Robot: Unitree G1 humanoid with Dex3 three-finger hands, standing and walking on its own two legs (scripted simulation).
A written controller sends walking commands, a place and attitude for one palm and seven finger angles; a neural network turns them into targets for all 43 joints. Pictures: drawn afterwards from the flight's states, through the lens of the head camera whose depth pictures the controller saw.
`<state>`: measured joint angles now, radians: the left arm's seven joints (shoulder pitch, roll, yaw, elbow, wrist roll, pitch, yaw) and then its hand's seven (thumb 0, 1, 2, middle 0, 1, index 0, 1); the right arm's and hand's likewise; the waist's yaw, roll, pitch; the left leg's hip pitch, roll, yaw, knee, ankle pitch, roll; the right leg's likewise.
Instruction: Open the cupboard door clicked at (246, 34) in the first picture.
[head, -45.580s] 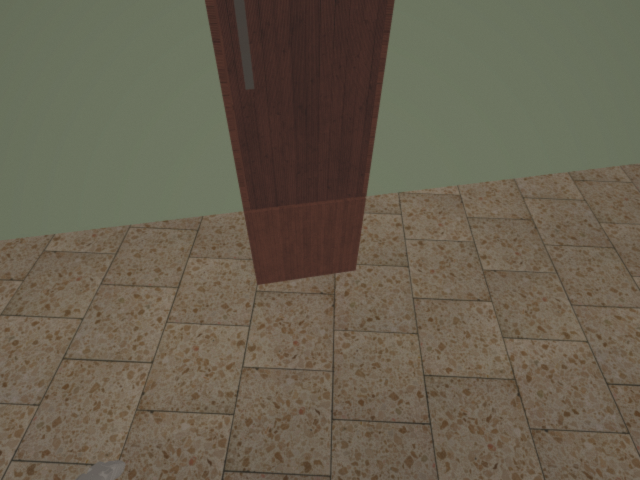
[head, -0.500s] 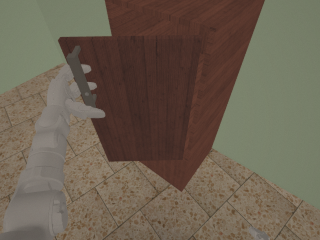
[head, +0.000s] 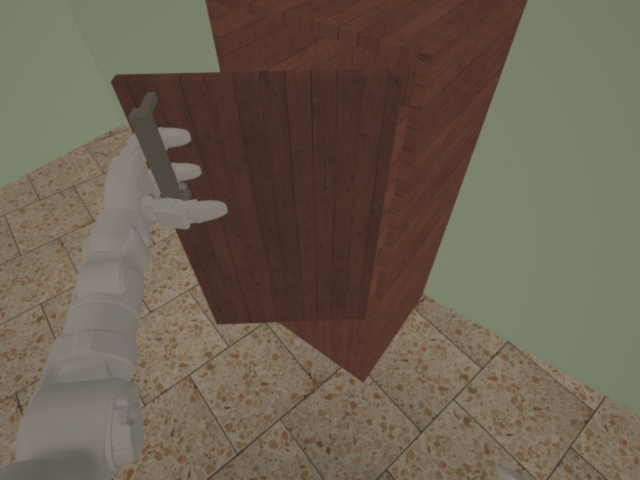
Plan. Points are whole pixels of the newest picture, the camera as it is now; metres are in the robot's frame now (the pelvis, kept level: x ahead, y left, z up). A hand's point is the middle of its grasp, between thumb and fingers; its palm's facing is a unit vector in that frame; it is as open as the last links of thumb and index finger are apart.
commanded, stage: close the thumb around the handle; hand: left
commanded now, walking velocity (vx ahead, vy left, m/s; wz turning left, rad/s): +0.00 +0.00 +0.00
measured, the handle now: (167, 163) +0.48 +0.21 +0.15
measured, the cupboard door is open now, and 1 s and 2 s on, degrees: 39 52 82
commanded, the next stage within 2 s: pull the door open along its arc in 0.46 s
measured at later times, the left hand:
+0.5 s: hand (179, 188) +0.43 +0.18 +0.15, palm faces +0.08 -1.00 -0.01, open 5.5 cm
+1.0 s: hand (179, 231) +0.36 +0.16 +0.15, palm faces +0.03 -1.00 -0.01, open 5.9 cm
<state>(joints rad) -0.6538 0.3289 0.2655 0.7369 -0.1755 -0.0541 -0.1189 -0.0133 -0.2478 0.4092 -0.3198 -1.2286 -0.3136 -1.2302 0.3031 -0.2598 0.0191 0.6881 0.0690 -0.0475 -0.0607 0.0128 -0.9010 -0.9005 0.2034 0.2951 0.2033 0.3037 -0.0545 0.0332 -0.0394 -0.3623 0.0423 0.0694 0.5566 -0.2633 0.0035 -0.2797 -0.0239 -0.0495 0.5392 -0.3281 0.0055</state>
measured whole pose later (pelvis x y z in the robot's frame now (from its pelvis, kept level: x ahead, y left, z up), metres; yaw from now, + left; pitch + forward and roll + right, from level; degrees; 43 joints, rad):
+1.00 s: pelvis +0.02 +0.00 +0.00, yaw -1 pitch +2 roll +0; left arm -0.15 0.24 0.23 0.10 -0.24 0.09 -0.11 0.00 0.75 0.76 -0.37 -1.35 -0.32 -1.34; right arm 0.24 -0.25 0.02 0.60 0.08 -0.05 -0.04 0.02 -0.90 -0.90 0.20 0.29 0.20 0.30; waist -0.03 0.04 -0.07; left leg -0.25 0.04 0.10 0.49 -0.27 0.00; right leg -0.18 -0.02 -0.02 0.49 -0.33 0.01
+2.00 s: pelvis +0.01 -0.04 +0.00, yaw +3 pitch -3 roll +0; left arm 0.27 -0.05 -0.27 -0.48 -0.02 0.27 0.47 0.02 0.60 0.77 -0.39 -1.32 -0.36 -1.32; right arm 0.09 -0.20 0.03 0.59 0.00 0.07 0.02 0.02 -0.90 -0.90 0.20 0.29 0.20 0.30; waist 0.03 0.07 -0.05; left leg -0.21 0.06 0.00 0.55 -0.28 -0.04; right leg -0.11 0.00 -0.11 0.55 -0.38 -0.04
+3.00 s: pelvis -0.02 +0.00 +0.00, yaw +2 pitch -4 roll +0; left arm 0.24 0.07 -0.28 -0.47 -0.09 0.21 0.13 -0.01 -0.50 0.30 -0.19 -0.36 -0.13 -0.34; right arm 0.14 -0.21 0.05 0.50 0.04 0.05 0.01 0.02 -0.90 -0.90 0.20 0.29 0.20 0.30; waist 0.01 0.07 -0.01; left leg -0.23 0.03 0.04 0.56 -0.25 0.00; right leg -0.15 -0.04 -0.08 0.56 -0.34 0.00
